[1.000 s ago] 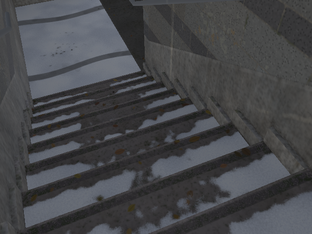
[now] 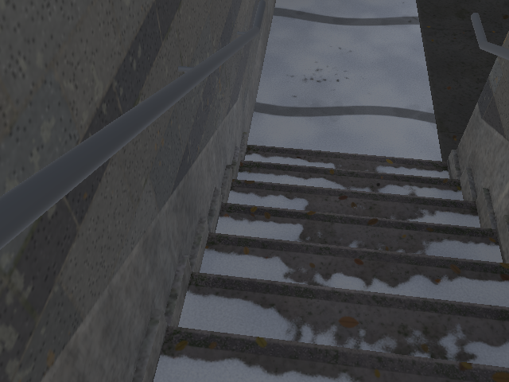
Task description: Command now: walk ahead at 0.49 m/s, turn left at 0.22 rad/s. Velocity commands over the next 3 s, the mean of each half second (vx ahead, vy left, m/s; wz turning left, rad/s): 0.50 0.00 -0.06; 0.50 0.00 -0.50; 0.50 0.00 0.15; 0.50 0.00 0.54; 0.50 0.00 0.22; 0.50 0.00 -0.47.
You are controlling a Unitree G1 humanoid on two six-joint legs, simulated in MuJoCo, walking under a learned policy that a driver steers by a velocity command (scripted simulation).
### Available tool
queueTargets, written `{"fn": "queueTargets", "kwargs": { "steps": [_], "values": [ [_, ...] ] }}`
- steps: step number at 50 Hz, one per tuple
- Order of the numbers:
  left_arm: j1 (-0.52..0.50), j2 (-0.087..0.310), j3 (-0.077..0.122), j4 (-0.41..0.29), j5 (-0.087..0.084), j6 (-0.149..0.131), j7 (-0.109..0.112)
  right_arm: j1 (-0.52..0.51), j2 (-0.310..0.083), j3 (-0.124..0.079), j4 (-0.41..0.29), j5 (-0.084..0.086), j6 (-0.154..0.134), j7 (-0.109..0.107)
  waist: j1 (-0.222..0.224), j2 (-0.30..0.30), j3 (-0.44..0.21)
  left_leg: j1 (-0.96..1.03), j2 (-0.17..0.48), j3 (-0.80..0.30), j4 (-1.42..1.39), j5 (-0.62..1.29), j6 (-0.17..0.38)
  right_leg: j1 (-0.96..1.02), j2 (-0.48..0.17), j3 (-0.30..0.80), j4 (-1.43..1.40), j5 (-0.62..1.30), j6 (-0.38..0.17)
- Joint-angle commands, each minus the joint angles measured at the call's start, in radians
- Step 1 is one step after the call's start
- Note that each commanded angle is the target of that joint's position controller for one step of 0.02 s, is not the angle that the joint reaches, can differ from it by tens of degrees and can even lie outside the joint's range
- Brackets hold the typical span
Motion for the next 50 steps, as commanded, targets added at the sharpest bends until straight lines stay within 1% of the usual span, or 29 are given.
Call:
{"fn": "queueTargets", "kwargs": {
  "steps": [1,3,6,9,12,14,17,18,19,20,21,22,23,25,28,30,32,33,35,36,37,38,39,40,41,42,44,48,50],
  "values": [
    [-0.004,0.128,0.011,-0.061,0.017,-0.021,-0.001,0.094,-0.005,0.01,0.014,-0.003,0.017,0.014,-0.056,-0.126,-0.059,0.087,0.007,0.071,-0.052,0.182,0.005,-0.024,-0.241,0.165,-0.135,0.635,-0.177],
    [-0.014,0.125,0.0,-0.063,0.003,-0.015,-0.008,0.022,-0.012,0.018,0.006,0.0,0.01,0.024,-0.057,-0.107,-0.057,0.136,0.021,0.112,-0.119,0.237,0.014,-0.061,-0.217,0.118,-0.109,0.591,-0.154],
    [0.135,0.168,0.009,-0.014,-0.002,-0.023,0.027,-0.291,-0.072,0.004,-0.091,-0.016,-0.025,0.015,0.063,-0.117,0.072,-0.317,0.061,-0.055,-0.291,0.356,-0.007,0.273,-0.298,0.271,-0.058,0.435,-0.192],
    [0.091,0.14,-0.005,-0.025,0.012,-0.016,0.052,-0.264,-0.036,0.026,-0.077,-0.017,-0.05,0.016,0.038,-0.06,0.049,-0.103,0.085,0.022,-0.506,0.591,-0.026,0.108,-0.235,0.193,0.035,0.27,-0.148],
    [0.074,0.088,-0.018,-0.019,0.013,0.023,0.053,-0.17,0.03,0.042,-0.044,0.019,-0.046,0.003,0.05,-0.084,0.037,0.227,0.096,0.057,-0.66,0.77,-0.067,-0.066,-0.15,0.173,0.168,0.153,-0.117],
    [0.115,0.066,-0.017,0.001,0.019,0.048,0.055,-0.084,-0.044,0.016,-0.002,0.026,-0.022,-0.017,0.045,-0.082,0.046,0.268,0.099,0.099,-0.777,0.809,-0.086,0.012,-0.08,0.163,0.355,0.063,-0.083],
    [0.18,0.068,0.0,0.077,-0.034,0.094,0.046,0.329,-0.127,-0.01,0.096,-0.042,-0.022,-0.026,-0.16,0.065,-0.108,0.78,0.207,0.107,-0.676,0.875,-0.09,-0.297,0.087,0.107,1.141,-0.566,-0.055],
    [0.319,0.008,0.004,0.075,-0.072,0.091,0.035,0.433,-0.182,-0.004,0.131,-0.074,-0.039,0.003,-0.093,0.171,-0.184,0.929,0.373,-0.049,-0.393,1.217,-0.045,-0.507,0.086,0.13,1.48,-0.708,-0.029],
    [0.35,-0.025,-0.01,0.058,-0.066,0.089,0.036,0.478,-0.217,-0.027,0.151,-0.031,-0.048,0.02,-0.075,0.239,-0.207,0.95,0.541,-0.248,-0.408,1.008,0.062,-0.709,0.05,0.147,1.611,-0.605,-0.033],
    [0.273,-0.015,-0.01,0.062,-0.008,0.099,0.03,0.417,-0.142,-0.009,0.114,-0.006,-0.053,0.021,-0.083,0.117,-0.118,0.78,0.505,-0.204,-0.511,0.596,0.061,-0.751,0.001,0.193,1.532,-0.412,-0.055],
    [0.154,-0.031,-0.021,0.001,0.004,0.11,0.023,0.361,-0.212,-0.035,0.114,0.012,-0.051,-0.014,-0.085,0.289,-0.121,0.679,0.617,-0.349,-0.658,0.105,0.182,-0.834,-0.016,0.14,1.582,-0.343,-0.032],
    [-0.042,0.021,-0.015,-0.063,0.055,0.122,0.012,0.31,-0.146,-0.012,0.087,0.03,-0.054,-0.039,-0.113,0.181,-0.029,0.506,0.588,-0.363,-0.756,-0.128,0.219,-0.846,-0.06,0.136,1.523,-0.275,-0.02],
    [-0.171,0.024,-0.014,-0.138,0.068,0.13,0.004,0.219,-0.096,0.02,0.072,0.042,-0.075,-0.051,-0.086,0.139,0.137,0.253,0.565,-0.294,-0.774,-0.099,0.196,-0.795,-0.083,0.219,1.306,-0.107,0.008],
    [-0.135,0.055,0.0,-0.12,0.042,0.171,-0.002,0.137,-0.037,0.042,0.067,0.049,-0.109,-0.074,0.015,0.08,0.228,-0.049,0.452,-0.066,-0.793,0.028,0.093,-0.526,-0.102,0.26,0.89,0.154,0.066],
    [0.009,-0.017,-0.022,-0.06,0.031,0.173,-0.01,0.163,-0.119,0.017,0.073,0.079,-0.136,-0.059,0.083,0.228,0.075,-0.034,0.356,0.098,-0.707,0.065,0.035,-0.295,-0.04,0.093,0.699,0.325,0.07],
    [0.0,-0.004,-0.008,-0.051,0.002,0.161,-0.007,0.139,-0.134,-0.001,0.047,0.055,-0.118,-0.038,0.081,0.238,0.022,-0.002,0.377,0.145,-0.624,0.093,0.027,-0.256,-0.037,0.026,0.763,0.35,0.038],
    [-0.13,0.024,0.005,-0.124,0.015,0.161,-0.002,0.14,-0.118,0.0,0.053,0.017,-0.1,-0.013,0.029,0.361,0.083,0.028,0.343,0.189,-0.634,-0.141,0.028,-0.295,-0.065,-0.044,0.704,0.238,0.016],
    [-0.164,0.038,0.008,-0.139,0.037,0.161,-0.006,0.144,-0.112,-0.002,0.054,0.008,-0.094,-0.012,0.017,0.314,0.091,0.043,0.349,0.2,-0.611,-0.137,0.015,-0.246,-0.06,-0.061,0.633,0.132,-0.001],
    [-0.03,0.066,0.033,-0.09,-0.004,0.152,0.001,0.123,-0.185,-0.025,0.04,-0.027,-0.07,-0.006,0.091,0.197,-0.014,0.062,0.325,0.298,-0.279,0.2,-0.002,0.018,0.012,-0.151,0.535,-0.128,-0.037],
    [0.159,0.067,0.044,-0.025,-0.019,0.132,0.003,0.065,-0.195,-0.034,0.038,-0.026,-0.046,-0.012,0.203,0.026,-0.037,-0.014,0.255,0.319,0.104,0.297,0.001,0.164,0.048,-0.141,0.378,-0.146,-0.054],
    [0.264,0.074,0.033,0.036,-0.018,0.114,-0.002,0.005,-0.097,-0.018,0.011,-0.032,-0.042,-0.014,0.221,-0.225,0.134,-0.342,0.158,0.242,0.502,-0.285,0.002,0.166,-0.027,0.121,0.225,-0.085,-0.087],
    [0.232,0.133,0.016,0.018,-0.068,0.096,-0.007,0.12,-0.014,0.013,-0.048,-0.038,-0.066,-0.014,0.065,-0.417,0.121,-0.496,0.095,0.101,0.565,-0.302,0.027,0.118,-0.166,0.516,0.182,0.42,-0.125],
    [0.245,0.199,0.031,0.002,-0.07,0.083,0.0,0.095,-0.031,0.023,-0.1,-0.023,-0.067,-0.012,0.072,-0.369,0.003,-0.512,0.072,0.074,0.476,-0.294,0.011,0.111,-0.313,0.813,-0.092,-0.015,-0.23],
    [0.204,0.217,0.037,-0.002,-0.033,0.071,0.005,0.05,-0.062,0.012,-0.081,-0.021,-0.062,-0.01,0.031,-0.165,0.064,-0.49,0.091,0.045,0.394,-0.239,0.005,0.002,-0.353,0.899,-0.117,-0.201,-0.279],
    [0.09,0.18,0.03,-0.04,0.003,0.076,0.008,0.058,-0.101,-0.005,-0.033,-0.013,-0.059,-0.017,-0.019,-0.021,0.069,-0.385,0.105,0.027,0.332,-0.156,-0.021,-0.102,-0.323,0.846,-0.051,-0.177,-0.27],
    [0.048,0.185,0.025,-0.034,0.041,0.073,0.007,0.113,-0.107,-0.008,-0.001,-0.016,-0.053,-0.019,-0.065,-0.034,0.046,-0.298,0.112,0.024,0.273,-0.055,-0.029,-0.16,-0.288,0.744,0.067,-0.065,-0.258],
    [-0.018,0.092,-0.001,-0.036,0.015,0.056,0.009,0.095,-0.085,-0.007,0.029,-0.021,-0.032,-0.008,-0.092,-0.078,0.051,-0.211,0.095,0.057,0.161,0.163,-0.035,-0.27,-0.199,0.53,0.191,0.048,-0.228],
    [0.057,0.099,-0.001,-0.006,-0.024,0.055,0.045,-0.195,-0.017,0.032,-0.085,-0.043,-0.057,0.024,-0.006,-0.092,-0.004,-0.081,0.002,0.138,-0.209,0.527,-0.045,-0.29,-0.084,0.434,0.22,0.032,-0.206],
    [0.06,0.09,0.002,-0.014,-0.026,0.079,0.032,-0.213,0.044,0.058,-0.105,-0.016,-0.055,0.034,0.025,-0.12,-0.043,0.175,-0.062,0.216,-0.388,0.578,-0.035,-0.368,-0.04,0.319,0.232,0.058,-0.175]
  ]
}}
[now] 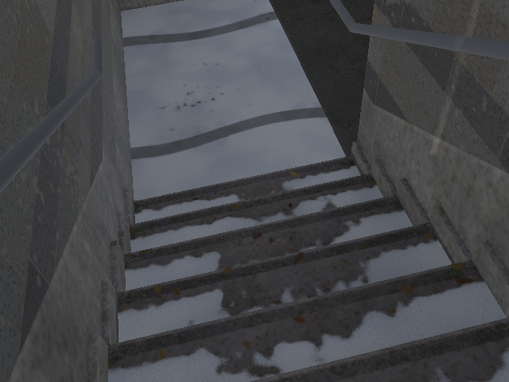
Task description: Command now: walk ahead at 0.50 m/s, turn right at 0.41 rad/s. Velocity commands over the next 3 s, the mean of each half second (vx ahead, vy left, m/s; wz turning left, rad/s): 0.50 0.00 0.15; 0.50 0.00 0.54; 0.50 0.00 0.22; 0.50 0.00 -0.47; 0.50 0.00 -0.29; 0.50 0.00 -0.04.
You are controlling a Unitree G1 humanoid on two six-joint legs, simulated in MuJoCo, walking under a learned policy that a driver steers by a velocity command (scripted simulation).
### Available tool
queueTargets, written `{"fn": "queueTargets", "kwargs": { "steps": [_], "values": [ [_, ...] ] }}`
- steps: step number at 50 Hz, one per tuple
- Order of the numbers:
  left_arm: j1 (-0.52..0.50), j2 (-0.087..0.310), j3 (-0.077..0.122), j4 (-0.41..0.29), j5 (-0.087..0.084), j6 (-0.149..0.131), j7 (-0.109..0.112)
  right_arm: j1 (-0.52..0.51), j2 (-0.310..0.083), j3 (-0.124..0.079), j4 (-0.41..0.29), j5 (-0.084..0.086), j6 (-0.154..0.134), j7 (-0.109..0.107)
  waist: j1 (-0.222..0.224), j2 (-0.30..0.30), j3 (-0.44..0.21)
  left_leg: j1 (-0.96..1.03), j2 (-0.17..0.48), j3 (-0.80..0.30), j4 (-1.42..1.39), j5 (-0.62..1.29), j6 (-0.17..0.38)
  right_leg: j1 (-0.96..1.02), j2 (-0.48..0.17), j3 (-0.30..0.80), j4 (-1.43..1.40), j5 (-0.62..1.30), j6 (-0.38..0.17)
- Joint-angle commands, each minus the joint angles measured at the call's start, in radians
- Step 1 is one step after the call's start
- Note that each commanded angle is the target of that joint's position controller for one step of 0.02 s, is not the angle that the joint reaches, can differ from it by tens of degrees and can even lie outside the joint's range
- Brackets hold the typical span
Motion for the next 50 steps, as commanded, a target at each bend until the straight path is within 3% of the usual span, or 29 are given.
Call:
{"fn": "queueTargets", "kwargs": {
  "steps": [1,5,6,7,8,10,11,12,14,17,18,20,25,27,29,30,31,32,33,34,35,36,37,38,40,42,44,47,50],
  "values": [
    [-0.063,0.129,0.031,-0.071,-0.006,0.01,0.002,-0.037,0.013,0.016,-0.07,0.033,-0.006,0.01,-0.012,-0.21,-0.006,0.36,-0.094,0.115,-0.196,0.131,0.002,-0.206,-0.106,0.17,-0.274,0.427,-0.128],
    [-0.032,0.126,0.04,-0.035,0.014,0.003,0.02,0.197,-0.038,0.002,0.012,0.037,-0.011,-0.021,-0.086,-0.149,0.062,0.472,-0.031,0.08,-0.511,0.12,0.038,-0.017,-0.092,0.095,0.102,0.526,-0.11],
    [-0.035,0.105,0.037,-0.024,0.014,0.007,0.034,0.307,-0.061,-0.017,0.055,0.033,-0.012,-0.02,-0.133,-0.129,0.073,0.559,0.015,0.051,-0.673,0.123,0.073,-0.023,-0.084,0.078,0.319,0.663,-0.114],
    [-0.108,0.124,0.052,-0.029,0.002,0.005,0.022,0.482,-0.096,-0.044,0.114,0.032,-0.007,-0.017,-0.227,-0.026,-0.014,0.769,0.103,-0.037,-0.655,0.204,0.154,-0.159,-0.009,-0.014,0.741,0.455,-0.107],
    [-0.067,0.05,0.042,-0.088,-0.005,-0.006,0.016,0.541,-0.117,-0.035,0.123,0.039,-0.016,0.006,-0.148,0.062,-0.1,1.005,0.234,-0.196,-0.254,0.536,0.177,-0.485,0.005,-0.048,0.98,-0.107,-0.086],
    [-0.046,0.064,0.013,-0.111,0.043,0.004,0.022,0.496,-0.087,-0.029,0.114,0.081,-0.025,0.009,-0.091,0.048,-0.044,1.004,0.274,-0.329,-0.28,0.243,0.248,-0.789,-0.096,-0.057,0.895,0.034,-0.073],
    [-0.164,0.108,0.019,-0.17,0.045,-0.001,0.025,0.4,-0.134,-0.043,0.086,0.072,-0.041,-0.016,-0.093,0.149,-0.01,0.883,0.377,-0.53,-0.445,-0.291,0.362,-0.841,-0.146,0.002,0.621,0.223,-0.016],
    [-0.266,0.168,0.039,-0.143,0.05,0.007,0.029,0.339,-0.05,-0.015,0.088,0.063,-0.036,-0.024,-0.067,-0.006,0.116,0.658,0.3,-0.53,-0.509,-0.459,0.344,-0.81,-0.195,0.011,0.491,0.3,0.031],
    [-0.39,0.139,0.034,-0.16,0.028,0.017,0.017,0.351,-0.066,-0.006,0.09,0.065,-0.048,-0.05,-0.05,-0.033,0.207,0.34,0.204,-0.43,-0.539,-0.128,0.317,-0.539,-0.224,-0.02,0.08,0.459,0.137],
    [-0.322,0.093,0.021,-0.096,0.049,0.014,-0.013,0.408,-0.135,-0.032,0.112,0.056,-0.047,-0.046,-0.039,0.058,0.051,0.295,0.131,-0.3,-0.452,0.187,0.252,-0.264,-0.174,-0.072,0.071,0.705,0.085],
    [-0.407,0.122,0.032,-0.111,0.037,-0.005,-0.022,0.436,-0.085,-0.021,0.12,0.075,-0.056,-0.047,-0.067,0.013,0.07,0.345,0.059,-0.292,-0.374,-0.045,0.238,-0.333,-0.201,-0.022,-0.111,0.944,0.06],
    [-0.5,0.063,0.012,-0.134,0.049,-0.026,-0.028,0.419,-0.063,-0.013,0.104,0.072,-0.056,-0.045,-0.107,-0.025,0.061,0.268,-0.018,-0.262,-0.306,-0.281,0.203,-0.2,-0.153,-0.073,-0.302,1.17,0.051],
    [-0.629,0.021,-0.007,-0.229,0.01,-0.037,-0.025,0.502,-0.07,-0.003,0.137,0.038,-0.023,-0.04,-0.221,-0.003,0.083,0.361,-0.015,-0.344,-0.114,-0.236,0.198,-0.095,-0.097,-0.043,-0.512,1.024,0.085],
    [-0.581,0.034,-0.006,-0.215,0.004,-0.055,-0.013,0.527,-0.082,-0.006,0.147,0.018,0.015,-0.062,-0.225,0.013,0.097,0.491,-0.036,-0.359,0.017,-0.199,0.201,-0.077,-0.138,-0.013,-0.698,0.967,0.091],
    [-0.307,0.06,0.014,-0.132,-0.005,-0.065,-0.003,0.528,-0.105,-0.011,0.16,0.018,0.039,-0.081,-0.1,-0.054,0.047,0.412,-0.068,-0.28,0.367,-0.225,0.2,0.207,-0.188,-0.036,-0.842,1.106,0.074],
    [-0.165,0.12,0.034,-0.084,0.003,-0.052,0.001,0.542,-0.092,-0.015,0.144,0.032,0.027,-0.063,-0.06,-0.139,-0.039,0.196,-0.102,-0.213,0.613,-0.538,0.178,0.496,-0.238,-0.018,-0.711,1.144,0.053],
    [-0.037,0.163,0.043,-0.082,0.019,-0.032,-0.005,0.626,-0.043,-0.017,0.123,0.082,0.012,-0.054,-0.054,-0.218,-0.243,-0.117,-0.153,-0.118,1.008,-1.087,0.134,0.883,-0.445,0.105,-0.257,1.474,-0.022],
    [0.012,0.176,0.049,-0.088,0.008,-0.023,-0.031,0.665,-0.059,-0.005,0.088,0.1,0.004,-0.073,-0.038,-0.21,-0.368,-0.28,-0.087,-0.098,1.189,-1.063,0.128,0.975,-0.558,0.233,-0.211,1.344,-0.078],
    [-0.047,0.198,0.064,-0.1,-0.003,-0.033,-0.034,0.576,-0.078,0.005,0.043,0.096,0.002,-0.071,-0.017,-0.276,-0.355,-0.434,-0.047,-0.046,1.152,-0.904,0.104,0.895,-0.623,0.402,-0.443,0.655,-0.193],
    [-0.142,0.105,0.047,-0.124,0.004,-0.028,-0.024,0.368,-0.103,-0.01,0.028,0.034,0.02,-0.061,-0.014,-0.114,-0.126,-0.446,-0.028,-0.015,1.084,-0.719,0.106,0.616,-0.506,0.335,-0.623,0.329,-0.16],
    [-0.15,0.123,0.045,-0.114,0.008,-0.041,-0.014,0.32,-0.107,-0.013,-0.019,0.005,0.033,-0.05,-0.033,-0.202,-0.048,-0.418,-0.008,-0.046,1.057,-0.642,0.094,0.436,-0.559,0.374,-0.619,0.419,-0.195],
    [-0.178,0.063,0.021,-0.104,0.021,-0.051,-0.02,0.326,-0.117,-0.026,0.015,-0.012,0.045,-0.044,-0.099,-0.053,0.079,-0.294,0.051,-0.118,0.758,-0.523,0.072,0.195,-0.496,0.263,-0.606,0.592,-0.145],
    [-0.187,0.061,0.024,-0.083,0.004,-0.065,-0.014,0.364,-0.098,-0.032,0.058,-0.017,0.062,-0.04,-0.14,-0.074,0.15,-0.181,0.053,-0.146,0.63,-0.434,0.054,0.01,-0.444,0.176,-0.591,0.732,-0.109],
    [-0.202,0.063,0.023,-0.081,0.001,-0.077,-0.012,0.357,-0.062,-0.031,0.068,0.008,0.07,-0.024,-0.169,-0.098,0.143,-0.078,0.043,-0.12,0.449,-0.31,0.023,-0.091,-0.381,0.069,-0.62,0.756,-0.077],
    [-0.133,0.11,0.032,-0.048,-0.008,-0.078,-0.004,0.321,-0.019,-0.026,0.066,-0.007,0.078,-0.002,-0.147,-0.17,0.072,-0.077,0.025,-0.084,0.414,-0.23,0.02,-0.029,-0.416,0.071,-0.573,0.95,-0.115],
    [-0.103,0.128,0.035,-0.045,-0.004,-0.068,-0.009,0.32,-0.015,-0.028,0.079,0.01,0.082,0.003,-0.16,-0.172,0.011,-0.091,0.019,-0.085,0.422,-0.113,0.048,0.04,-0.423,0.061,-0.542,0.93,-0.101],
    [-0.098,0.066,0.02,-0.037,-0.016,-0.071,-0.009,0.178,-0.05,-0.044,0.041,0.009,0.082,0.01,-0.147,-0.106,0.068,-0.192,0.037,-0.137,0.278,0.048,0.066,0.094,-0.367,0.007,-0.538,0.632,-0.039],
    [-0.027,0.103,0.023,-0.02,0.011,-0.087,-0.004,0.053,-0.04,-0.044,0.021,0.011,0.074,0.016,-0.083,-0.132,0.12,-0.284,0.02,-0.114,0.176,0.145,0.079,0.187,-0.382,0.023,-0.505,0.524,-0.034],
    [-0.001,0.098,0.01,-0.005,0.021,-0.093,0.007,-0.073,-0.008,-0.024,0.001,0.016,0.043,0.032,-0.025,-0.045,0.139,-0.002,-0.011,0.007,-0.112,0.42,0.066,0.026,-0.34,-0.11,-0.454,0.385,-0.012]
  ]
}}
Over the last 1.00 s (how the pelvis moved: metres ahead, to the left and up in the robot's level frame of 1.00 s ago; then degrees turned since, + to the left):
0.43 -0.07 -0.21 -22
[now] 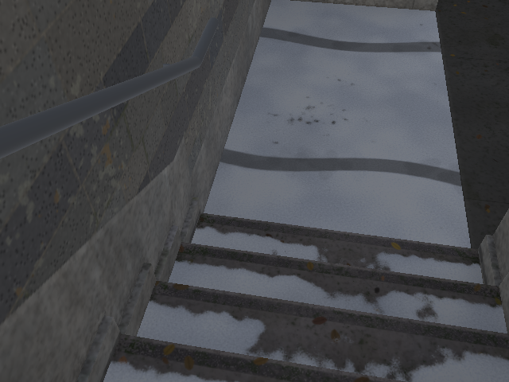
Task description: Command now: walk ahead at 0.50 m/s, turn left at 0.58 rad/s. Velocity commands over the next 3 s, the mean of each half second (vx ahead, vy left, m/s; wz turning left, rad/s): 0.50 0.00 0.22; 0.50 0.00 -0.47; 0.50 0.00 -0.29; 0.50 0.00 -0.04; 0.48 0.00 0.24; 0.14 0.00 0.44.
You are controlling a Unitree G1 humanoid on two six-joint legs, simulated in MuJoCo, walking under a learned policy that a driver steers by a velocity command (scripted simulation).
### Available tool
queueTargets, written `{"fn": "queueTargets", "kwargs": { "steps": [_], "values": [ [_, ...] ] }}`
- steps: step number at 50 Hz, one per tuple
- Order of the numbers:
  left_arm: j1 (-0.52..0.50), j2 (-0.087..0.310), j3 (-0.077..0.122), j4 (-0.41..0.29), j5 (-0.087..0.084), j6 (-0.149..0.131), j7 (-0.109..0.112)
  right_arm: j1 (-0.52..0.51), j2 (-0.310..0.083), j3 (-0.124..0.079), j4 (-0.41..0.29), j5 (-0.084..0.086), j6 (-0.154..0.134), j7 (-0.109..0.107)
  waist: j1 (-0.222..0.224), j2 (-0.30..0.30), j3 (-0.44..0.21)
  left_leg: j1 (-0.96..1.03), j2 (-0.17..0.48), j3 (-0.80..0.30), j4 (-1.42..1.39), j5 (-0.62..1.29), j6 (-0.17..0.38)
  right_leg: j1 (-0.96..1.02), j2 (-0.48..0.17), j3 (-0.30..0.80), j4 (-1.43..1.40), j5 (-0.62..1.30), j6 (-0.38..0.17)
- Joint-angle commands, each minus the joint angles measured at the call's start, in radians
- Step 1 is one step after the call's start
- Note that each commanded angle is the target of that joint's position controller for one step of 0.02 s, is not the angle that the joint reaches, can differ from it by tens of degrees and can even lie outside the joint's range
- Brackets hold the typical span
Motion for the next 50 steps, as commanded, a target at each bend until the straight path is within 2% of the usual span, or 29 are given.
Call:
{"fn": "queueTargets", "kwargs": {
  "steps": [1,5,7,9,10,11,12,13,14,16,17,18,19,21,23,26,31,33,36,38,39,40,41,42,44,46,48,49,50],
  "values": [
    [0.007,0.083,0.002,-0.042,0.012,-0.015,0.013,-0.167,0.02,0.023,-0.073,0.015,-0.032,0.017,0.04,-0.061,0.134,0.088,-0.018,0.096,-0.221,0.17,-0.002,-0.138,-0.213,0.178,-0.192,0.294,-0.053],
    [0.078,0.086,0.003,0.0,0.036,0.012,0.034,-0.281,0.0,0.037,-0.103,0.026,-0.043,0.014,0.128,-0.107,0.175,0.051,0.022,0.118,-0.44,0.025,0.004,0.09,-0.24,0.168,-0.015,0.479,-0.061],
    [0.096,0.097,0.007,0.014,0.018,0.03,0.038,-0.199,-0.016,0.042,-0.072,0.003,-0.05,0.004,0.109,-0.102,0.125,0.281,-0.004,0.194,-0.493,-0.103,0.028,0.05,-0.225,0.133,0.121,0.737,-0.048],
    [0.096,0.094,-0.002,0.035,0.016,0.049,0.038,0.129,-0.049,0.01,0.046,0.006,-0.049,-0.015,-0.036,-0.064,0.021,0.618,-0.068,0.243,-0.516,-0.175,0.064,-0.033,-0.201,0.112,0.467,0.846,-0.062],
    [0.095,0.109,0.01,0.051,0.004,0.049,0.031,0.282,-0.09,-0.016,0.118,0.004,-0.041,-0.023,-0.124,0.048,-0.061,0.901,-0.01,0.181,-0.57,-0.077,0.068,-0.2,-0.128,0.052,0.779,0.521,-0.041],
    [0.18,0.077,0.008,0.025,-0.011,0.032,0.026,0.374,-0.199,-0.031,0.147,-0.018,-0.05,-0.022,-0.086,0.237,-0.175,1.298,0.199,-0.022,-0.163,0.493,0.157,-0.641,-0.055,0.087,1.207,-0.371,-0.015],
    [0.173,0.094,0.007,0.0,-0.055,0.022,0.022,0.491,-0.198,-0.029,0.116,0.024,-0.046,-0.02,-0.176,0.156,-0.429,1.463,0.396,-0.236,-0.111,0.541,0.305,-0.752,-0.067,0.269,1.285,-0.369,-0.001],
    [0.022,0.124,0.009,-0.065,-0.048,0.023,0.022,0.5,-0.196,-0.029,0.117,0.029,-0.029,-0.042,-0.213,0.115,-0.404,1.369,0.446,-0.385,-0.394,-0.025,0.379,-0.891,-0.049,0.228,1.217,-0.263,0.021],
    [-0.117,0.109,0.003,-0.099,-0.003,0.027,0.026,0.386,-0.165,-0.019,0.107,0.028,-0.028,-0.064,-0.164,0.067,-0.152,1.137,0.399,-0.358,-0.538,-0.509,0.34,-0.984,-0.084,0.234,1.073,-0.083,0.017],
    [-0.143,0.113,0.011,-0.085,0.05,0.034,0.012,0.227,-0.069,0.012,0.082,0.032,-0.056,-0.066,-0.064,-0.153,0.007,0.683,0.369,-0.266,-0.543,-0.491,0.249,-0.738,-0.102,0.345,0.756,0.192,0.028],
    [-0.105,0.077,0.006,-0.054,0.063,0.053,0.011,0.213,-0.069,0.014,0.096,0.031,-0.074,-0.066,-0.023,-0.129,0.054,0.513,0.355,-0.24,-0.547,-0.424,0.23,-0.629,-0.101,0.339,0.708,0.222,0.034],
    [-0.16,0.04,-0.001,-0.084,0.046,0.069,0.001,0.147,-0.071,0.019,0.092,0.045,-0.097,-0.068,0.026,-0.125,0.103,0.32,0.25,-0.099,-0.624,-0.403,0.168,-0.487,-0.102,0.333,0.437,0.382,0.068],
    [-0.159,0.017,0.0,-0.079,0.043,0.086,0.0,0.184,-0.103,0.01,0.119,0.044,-0.107,-0.078,0.028,-0.025,0.082,0.309,0.238,-0.083,-0.608,-0.321,0.173,-0.446,-0.076,0.312,0.422,0.437,0.076],
    [-0.086,0.028,0.007,-0.041,0.029,0.105,0.005,0.229,-0.104,0.004,0.133,0.043,-0.119,-0.071,0.04,0.016,-0.012,0.419,0.256,-0.066,-0.549,-0.101,0.185,-0.472,-0.056,0.335,0.47,0.57,0.052],
    [-0.174,0.057,0.027,-0.064,0.014,0.089,-0.014,0.27,-0.009,0.023,0.164,0.056,-0.132,-0.069,0.02,0.037,0.013,0.519,0.19,0.002,-0.501,-0.319,0.112,-0.576,-0.058,0.424,0.281,0.821,0.01],
    [-0.326,0.053,0.035,-0.114,0.029,0.081,-0.036,0.261,-0.014,0.027,0.155,0.051,-0.148,-0.082,-0.008,0.039,0.059,0.379,0.148,0.065,-0.44,-0.68,0.054,-0.47,-0.002,0.372,0.095,1.12,0.008],
    [-0.589,0.042,0.034,-0.215,0.033,0.075,-0.036,0.422,-0.032,0.023,0.146,0.018,-0.142,-0.107,-0.15,0.0,0.178,0.519,0.209,0.042,-0.25,-0.801,0.058,-0.636,-0.002,0.341,-0.075,1.093,0.015],
    [-0.637,0.015,0.019,-0.235,0.011,0.079,-0.058,0.436,-0.023,0.025,0.147,0.004,-0.12,-0.102,-0.17,0.051,0.193,0.49,0.214,0.069,-0.211,-0.739,0.059,-0.542,-0.018,0.281,-0.181,1.054,0.006],
    [-0.594,0.026,0.018,-0.239,0.0,0.087,-0.074,0.454,-0.063,0.012,0.127,0.007,-0.111,-0.096,-0.173,-0.007,0.195,0.469,0.248,0.089,-0.096,-0.571,0.07,-0.332,-0.032,0.181,-0.275,0.835,-0.034],
    [-0.353,0.046,0.032,-0.145,-0.018,0.092,-0.05,0.426,-0.116,0.003,0.124,-0.008,-0.098,-0.104,-0.054,-0.025,0.074,0.534,0.23,0.151,0.241,-0.321,0.074,-0.105,-0.005,0.158,-0.394,0.746,-0.083],
    [-0.176,0.075,0.047,-0.08,0.013,0.088,-0.049,0.392,-0.127,-0.006,0.116,0.022,-0.097,-0.097,0.041,-0.023,-0.055,0.433,0.185,0.188,0.502,-0.268,0.066,0.178,0.025,0.148,-0.375,0.769,-0.102],
    [-0.117,0.186,0.075,-0.057,0.033,0.08,-0.049,0.414,-0.083,-0.002,0.088,0.026,-0.104,-0.084,0.038,-0.225,-0.102,0.104,0.04,0.271,0.996,-1.011,0.022,0.434,-0.088,0.251,-0.193,1.172,-0.182],
    [-0.042,0.227,0.079,-0.081,-0.014,0.086,-0.054,0.461,-0.046,0.016,0.04,0.063,-0.105,-0.072,0.043,-0.248,-0.344,-0.223,0.018,0.16,1.292,-1.284,-0.001,0.775,-0.277,0.52,0.08,1.381,-0.323],
    [0.047,0.27,0.089,-0.082,-0.045,0.107,-0.041,0.31,-0.074,0.024,-0.058,0.068,-0.123,-0.065,0.142,-0.256,-0.467,-0.414,-0.003,0.104,1.22,-1.171,-0.023,0.82,-0.387,0.801,-0.224,0.772,-0.41],
    [-0.109,0.172,0.06,-0.117,-0.019,0.113,0.004,0.155,-0.08,0.028,-0.059,0.024,-0.111,-0.09,0.082,-0.071,-0.172,-0.437,0.056,0.059,1.023,-0.972,-0.039,0.457,-0.343,0.786,-0.398,0.338,-0.334],
    [-0.165,0.105,0.014,-0.12,0.017,0.072,-0.007,0.209,-0.036,0.039,-0.041,0.006,-0.069,-0.092,-0.046,0.038,-0.021,-0.243,0.095,-0.001,0.706,-0.802,-0.047,0.021,-0.267,0.718,-0.348,0.329,-0.273],
    [-0.25,0.125,0.013,-0.136,-0.008,0.034,-0.007,0.217,-0.059,0.015,-0.013,0.0,-0.045,-0.08,-0.118,0.04,0.038,0.074,0.084,0.005,0.277,-0.573,-0.103,-0.325,-0.12,0.573,-0.427,0.556,-0.239],
    [-0.233,0.164,0.028,-0.131,-0.016,0.041,0.003,0.219,-0.04,0.02,-0.013,-0.022,-0.036,-0.07,-0.11,-0.07,-0.007,0.13,0.063,0.051,0.281,-0.525,-0.119,-0.331,-0.117,0.571,-0.415,0.707,-0.261],
    [-0.22,0.156,0.027,-0.133,-0.032,0.053,0.006,0.214,-0.028,0.023,-0.01,-0.018,-0.035,-0.061,-0.105,-0.107,-0.052,0.135,0.074,0.044,0.26,-0.46,-0.121,-0.28,-0.111,0.548,-0.392,0.732,-0.264]
  ]
}}
Over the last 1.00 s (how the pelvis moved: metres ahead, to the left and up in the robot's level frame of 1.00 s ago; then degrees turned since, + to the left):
0.54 0.01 -0.28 25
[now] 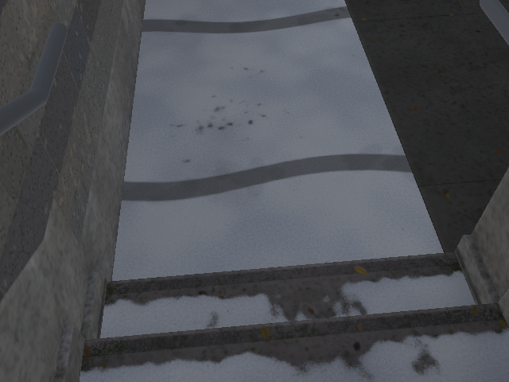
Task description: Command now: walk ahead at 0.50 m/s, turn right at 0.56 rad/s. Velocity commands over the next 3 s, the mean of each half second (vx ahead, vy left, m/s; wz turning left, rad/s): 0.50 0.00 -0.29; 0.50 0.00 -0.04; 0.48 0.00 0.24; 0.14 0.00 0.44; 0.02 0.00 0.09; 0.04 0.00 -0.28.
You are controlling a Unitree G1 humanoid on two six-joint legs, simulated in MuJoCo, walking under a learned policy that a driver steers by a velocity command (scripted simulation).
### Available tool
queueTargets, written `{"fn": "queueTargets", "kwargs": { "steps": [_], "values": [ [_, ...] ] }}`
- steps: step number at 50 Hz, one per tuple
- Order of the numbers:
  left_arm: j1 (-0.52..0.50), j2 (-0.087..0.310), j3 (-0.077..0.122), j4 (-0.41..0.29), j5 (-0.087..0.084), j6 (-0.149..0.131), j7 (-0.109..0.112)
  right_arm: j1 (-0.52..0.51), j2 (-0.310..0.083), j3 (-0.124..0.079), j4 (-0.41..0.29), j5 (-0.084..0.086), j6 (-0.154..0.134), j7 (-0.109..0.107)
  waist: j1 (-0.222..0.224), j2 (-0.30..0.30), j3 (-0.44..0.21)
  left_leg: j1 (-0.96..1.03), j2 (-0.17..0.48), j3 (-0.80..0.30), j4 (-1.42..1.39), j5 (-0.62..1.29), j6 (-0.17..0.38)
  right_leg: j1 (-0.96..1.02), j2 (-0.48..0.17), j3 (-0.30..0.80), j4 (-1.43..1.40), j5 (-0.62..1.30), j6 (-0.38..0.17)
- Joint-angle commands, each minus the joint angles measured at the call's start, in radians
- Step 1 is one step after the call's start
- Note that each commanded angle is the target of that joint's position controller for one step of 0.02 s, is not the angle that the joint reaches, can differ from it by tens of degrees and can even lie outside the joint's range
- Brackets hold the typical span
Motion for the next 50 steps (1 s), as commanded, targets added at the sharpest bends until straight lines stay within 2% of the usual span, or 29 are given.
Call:
{"fn": "queueTargets", "kwargs": {
  "steps": [1,3,4,5,7,13,16,18,19,20,21,22,23,24,25,27,28,30,32,35,39,41,43,45,46,47,48,49,50],
  "values": [
    [-0.002,0.195,0.045,-0.08,-0.017,-0.012,0.012,0.176,-0.079,-0.026,0.018,-0.002,0.012,0.019,-0.057,-0.131,-0.126,0.151,0.002,0.013,-0.144,0.304,-0.025,-0.065,-0.258,0.305,-0.215,0.431,-0.217],
    [0.098,0.145,0.036,-0.058,-0.031,-0.014,0.021,-0.004,-0.133,-0.05,-0.037,0.017,0.001,0.03,0.005,-0.085,-0.058,-0.043,0.017,-0.059,-0.322,0.466,-0.016,0.077,-0.237,0.383,-0.158,0.169,-0.218],
    [0.124,0.143,0.038,-0.054,-0.014,-0.013,0.028,-0.022,-0.134,-0.053,-0.032,0.0,-0.003,0.04,0.025,-0.081,-0.044,-0.088,0.016,-0.068,-0.355,0.486,-0.016,0.122,-0.242,0.415,-0.14,0.121,-0.229],
    [0.125,0.118,0.032,-0.053,-0.018,-0.013,0.033,-0.067,-0.117,-0.047,-0.049,-0.01,-0.003,0.052,0.027,-0.058,-0.014,-0.028,0.004,-0.061,-0.47,0.591,-0.016,0.045,-0.215,0.394,-0.114,-0.007,-0.209],
    [0.114,0.131,0.027,-0.062,-0.006,-0.017,0.03,-0.119,-0.091,-0.041,-0.057,-0.013,-0.006,0.068,0.042,-0.074,-0.004,0.108,-0.033,-0.041,-0.541,0.669,-0.006,-0.046,-0.179,0.392,-0.066,-0.144,-0.183],
    [0.128,0.16,0.031,-0.072,0.023,-0.02,0.045,-0.2,-0.074,-0.013,-0.097,0.01,-0.032,0.064,0.111,-0.162,0.08,0.283,-0.052,-0.029,-0.814,0.523,0.001,-0.062,-0.153,0.371,0.1,-0.009,-0.141],
    [0.146,0.149,0.031,-0.031,0.047,-0.009,0.076,-0.031,-0.122,-0.035,-0.036,0.057,-0.051,0.045,0.073,-0.109,0.076,0.401,0.028,-0.054,-1.068,0.6,0.032,0.062,-0.151,0.383,0.333,0.132,-0.133],
    [0.168,0.143,0.031,-0.017,0.025,0.003,0.059,0.227,-0.145,-0.051,0.048,0.016,-0.047,0.028,-0.01,0.025,-0.053,0.721,-0.035,0.07,-1.088,0.581,0.055,-0.012,-0.068,0.215,0.751,0.118,-0.115],
    [0.226,0.107,0.036,-0.012,-0.004,-0.007,0.042,0.399,-0.182,-0.057,0.1,0.01,-0.045,0.037,-0.04,0.186,-0.183,1.027,0.08,-0.042,-0.829,0.907,0.12,-0.266,0.033,0.119,1.164,-0.363,-0.067],
    [0.312,0.08,0.035,-0.021,-0.019,-0.01,0.045,0.44,-0.175,-0.048,0.099,0.022,-0.038,0.056,-0.007,0.26,-0.27,1.263,0.211,-0.173,-0.587,0.853,0.155,-0.597,0.029,0.052,1.449,-0.674,-0.047],
    [0.265,0.112,0.028,-0.049,-0.002,-0.013,0.059,0.483,-0.206,-0.057,0.09,0.066,-0.027,0.063,-0.048,0.282,-0.307,1.244,0.314,-0.347,-0.701,0.48,0.224,-0.772,-0.022,0.027,1.572,-0.578,-0.036],
    [0.031,0.142,0.029,-0.119,0.035,-0.007,0.053,0.387,-0.198,-0.064,0.063,0.095,-0.035,0.047,-0.094,0.219,-0.179,1.086,0.332,-0.521,-0.942,-0.165,0.318,-0.923,-0.069,0.004,1.431,-0.353,-0.025],
    [-0.095,0.162,0.037,-0.132,0.055,0.004,0.04,0.283,-0.13,-0.039,0.036,0.077,-0.036,0.041,-0.066,0.057,-0.048,0.86,0.272,-0.496,-1.032,-0.348,0.306,-0.883,-0.133,0.012,1.311,-0.23,-0.014],
    [-0.134,0.148,0.036,-0.136,0.056,0.022,0.027,0.249,-0.119,-0.025,0.03,0.042,-0.041,0.032,-0.035,0.087,0.009,0.694,0.248,-0.505,-1.006,-0.253,0.296,-0.819,-0.149,0.03,1.197,-0.2,-0.001],
    [-0.127,0.122,0.035,-0.117,0.046,0.029,0.017,0.235,-0.085,-0.007,0.044,0.027,-0.058,0.026,0.027,0.007,0.068,0.545,0.156,-0.395,-0.971,-0.151,0.227,-0.745,-0.168,0.103,0.956,-0.011,0.009],
    [-0.131,0.102,0.034,-0.082,0.036,0.04,-0.004,0.207,-0.088,-0.004,0.036,0.058,-0.081,0.02,0.082,0.024,0.097,0.314,0.073,-0.258,-1.022,0.004,0.188,-0.516,-0.181,0.042,0.592,0.195,0.064],
    [-0.17,0.089,0.035,-0.082,0.051,0.04,-0.008,0.233,-0.113,-0.01,0.035,0.074,-0.089,0.018,0.061,0.081,0.079,0.329,0.07,-0.246,-1.024,0.151,0.197,-0.456,-0.174,-0.005,0.495,0.286,0.076],
    [-0.103,0.047,0.029,-0.027,0.045,0.054,-0.011,0.319,-0.129,-0.021,0.058,0.069,-0.085,0.014,0.077,0.155,-0.035,0.456,0.098,-0.247,-0.934,0.454,0.2,-0.421,-0.156,-0.028,0.573,0.382,0.062],
    [-0.227,0.076,0.036,-0.054,0.029,0.033,-0.019,0.354,-0.051,-0.006,0.067,0.087,-0.085,0.002,0.056,0.023,0.004,0.515,0.027,-0.195,-0.868,0.246,0.175,-0.487,-0.187,0.014,0.338,0.575,0.047],
    [-0.36,0.046,0.024,-0.064,0.045,0.007,-0.038,0.352,-0.058,-0.006,0.054,0.086,-0.086,-0.011,-0.006,-0.014,-0.002,0.429,-0.037,-0.138,-0.808,0.041,0.15,-0.292,-0.132,-0.064,0.112,0.819,0.057],
    [-0.463,0.023,0.014,-0.123,0.035,-0.009,-0.026,0.406,-0.045,-0.005,0.069,0.04,-0.066,-0.011,-0.098,0.017,0.089,0.515,-0.04,-0.169,-0.646,0.189,0.172,-0.303,-0.128,-0.08,-0.007,0.702,0.085],
    [-0.509,0.017,0.004,-0.158,0.01,-0.025,-0.022,0.432,-0.042,-0.008,0.085,0.022,-0.051,-0.011,-0.16,0.018,0.109,0.582,-0.052,-0.151,-0.573,0.323,0.167,-0.291,-0.117,-0.106,-0.119,0.587,0.093],
    [-0.471,0.017,-0.001,-0.156,0.012,-0.039,-0.013,0.471,-0.039,-0.002,0.124,0.004,-0.024,-0.023,-0.179,0.037,0.102,0.65,-0.059,-0.17,-0.472,0.527,0.166,-0.221,-0.105,-0.124,-0.209,0.479,0.062],
    [-0.274,0.05,0.014,-0.087,0.009,-0.043,-0.01,0.504,-0.065,-0.001,0.165,-0.002,-0.01,-0.034,-0.094,-0.012,0.035,0.657,-0.041,-0.158,-0.2,0.695,0.176,-0.017,-0.104,-0.125,-0.302,0.436,0.016],
    [-0.09,0.071,0.025,-0.017,0.023,-0.045,-0.012,0.454,-0.074,0.0,0.161,0.007,-0.012,-0.036,-0.002,-0.06,0.002,0.547,-0.062,-0.12,0.006,0.598,0.166,0.183,-0.143,-0.108,-0.385,0.542,-0.004],
    [0.111,0.137,0.051,0.037,0.03,-0.035,-0.015,0.412,-0.065,-0.005,0.155,0.022,-0.015,-0.018,0.089,-0.138,-0.101,0.217,-0.168,-0.007,0.436,-0.143,0.14,0.552,-0.311,0.059,-0.265,0.824,-0.093],
    [0.207,0.139,0.04,0.03,0.017,-0.024,-0.029,0.536,-0.043,-0.002,0.142,0.074,-0.02,-0.035,0.066,-0.144,-0.387,-0.06,-0.166,-0.023,0.697,-0.705,0.112,0.997,-0.541,0.238,0.205,1.125,-0.18],
    [0.22,0.169,0.057,0.024,-0.02,-0.021,-0.027,0.443,-0.129,-0.004,0.098,0.088,-0.026,-0.04,0.152,-0.141,-0.469,-0.321,-0.137,-0.046,0.727,-0.619,0.112,1.086,-0.617,0.418,0.075,0.718,-0.341],
    [0.163,0.154,0.058,0.011,-0.005,-0.019,-0.004,0.297,-0.148,-0.011,0.075,0.041,-0.026,-0.032,0.134,-0.081,-0.286,-0.412,-0.094,-0.054,0.583,-0.421,0.117,0.857,-0.589,0.423,-0.125,0.212,-0.338]
  ]
}}
Over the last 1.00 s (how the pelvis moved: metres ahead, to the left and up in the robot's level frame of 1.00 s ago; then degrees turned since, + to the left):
0.52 -0.02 -0.27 -12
